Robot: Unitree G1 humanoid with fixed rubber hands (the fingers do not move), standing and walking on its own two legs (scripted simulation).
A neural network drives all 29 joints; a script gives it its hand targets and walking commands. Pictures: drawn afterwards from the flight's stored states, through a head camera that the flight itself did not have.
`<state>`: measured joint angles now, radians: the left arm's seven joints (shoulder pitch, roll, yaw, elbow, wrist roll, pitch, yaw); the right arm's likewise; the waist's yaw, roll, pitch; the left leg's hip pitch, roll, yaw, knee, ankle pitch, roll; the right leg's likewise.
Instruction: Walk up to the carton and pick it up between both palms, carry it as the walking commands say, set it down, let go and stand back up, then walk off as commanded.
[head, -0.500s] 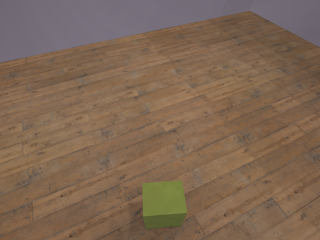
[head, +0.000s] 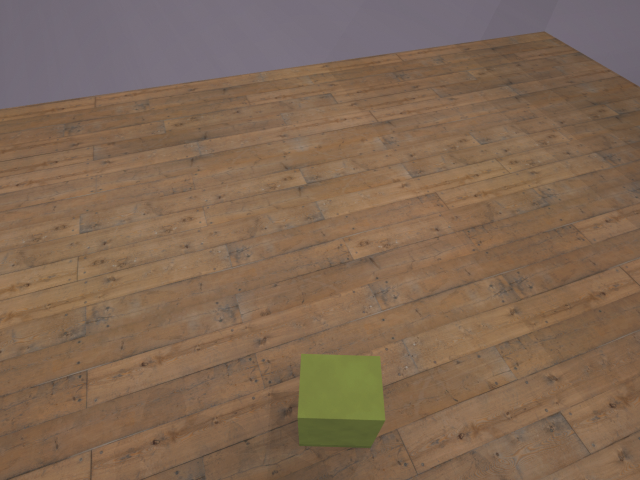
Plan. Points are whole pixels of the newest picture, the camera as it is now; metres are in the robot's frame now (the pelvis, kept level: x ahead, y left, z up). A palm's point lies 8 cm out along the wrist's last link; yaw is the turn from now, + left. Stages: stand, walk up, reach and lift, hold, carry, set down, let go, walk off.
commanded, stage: walk up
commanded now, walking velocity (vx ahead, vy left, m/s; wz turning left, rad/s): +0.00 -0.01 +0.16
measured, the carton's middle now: (337, 403) +0.41 -0.06 -0.63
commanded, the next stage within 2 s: stand in 1.36 s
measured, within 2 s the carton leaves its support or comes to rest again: neither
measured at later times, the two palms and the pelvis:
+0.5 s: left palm out of the picture -0.01 +0.26 -0.14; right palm out of the picture +0.05 -0.25 -0.13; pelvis -0.01 +0.00 -0.01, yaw +2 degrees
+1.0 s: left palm out of the picture -0.02 +0.23 -0.14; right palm out of the picture +0.06 -0.23 -0.12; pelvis +0.00 +0.00 +0.01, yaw +3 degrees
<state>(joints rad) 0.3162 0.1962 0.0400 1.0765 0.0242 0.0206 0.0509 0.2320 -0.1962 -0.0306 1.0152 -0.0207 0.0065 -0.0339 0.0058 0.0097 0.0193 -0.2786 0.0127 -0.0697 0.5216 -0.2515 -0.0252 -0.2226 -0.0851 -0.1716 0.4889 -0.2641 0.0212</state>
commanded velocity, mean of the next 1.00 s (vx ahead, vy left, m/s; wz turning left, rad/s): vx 0.00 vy -0.01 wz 0.11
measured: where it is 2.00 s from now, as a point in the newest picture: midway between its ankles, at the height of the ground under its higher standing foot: outside the picture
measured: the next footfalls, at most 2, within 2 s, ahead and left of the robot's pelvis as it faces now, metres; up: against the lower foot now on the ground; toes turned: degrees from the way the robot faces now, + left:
none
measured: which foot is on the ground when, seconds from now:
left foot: down 0.00-1.00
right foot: down 0.00-1.00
